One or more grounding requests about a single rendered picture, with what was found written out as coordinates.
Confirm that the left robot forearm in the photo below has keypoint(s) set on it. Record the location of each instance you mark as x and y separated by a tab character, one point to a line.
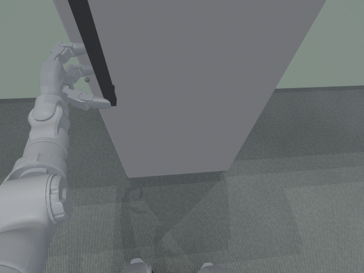
47	147

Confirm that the right robot shin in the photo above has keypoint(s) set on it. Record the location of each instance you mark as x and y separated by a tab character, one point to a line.
207	264

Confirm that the robot shin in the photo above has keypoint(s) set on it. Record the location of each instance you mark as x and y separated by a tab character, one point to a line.
136	260
207	264

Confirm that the left robot upper arm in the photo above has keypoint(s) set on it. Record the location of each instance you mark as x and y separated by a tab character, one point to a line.
31	209

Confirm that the left robot hand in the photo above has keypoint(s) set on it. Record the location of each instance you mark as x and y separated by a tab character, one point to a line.
53	77

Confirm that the handle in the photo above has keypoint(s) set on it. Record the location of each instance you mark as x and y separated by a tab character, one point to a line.
84	20

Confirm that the fridge door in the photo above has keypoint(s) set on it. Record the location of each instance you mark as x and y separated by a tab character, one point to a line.
191	77

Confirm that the left robot shin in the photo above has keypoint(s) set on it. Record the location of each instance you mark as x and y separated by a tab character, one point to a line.
136	260

